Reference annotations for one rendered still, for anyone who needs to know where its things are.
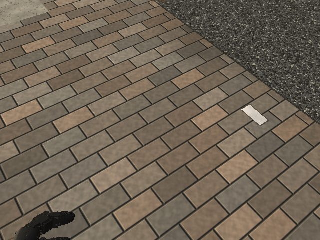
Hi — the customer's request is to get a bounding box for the robot left hand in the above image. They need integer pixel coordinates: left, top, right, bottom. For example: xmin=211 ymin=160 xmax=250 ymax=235
xmin=14 ymin=211 xmax=75 ymax=240

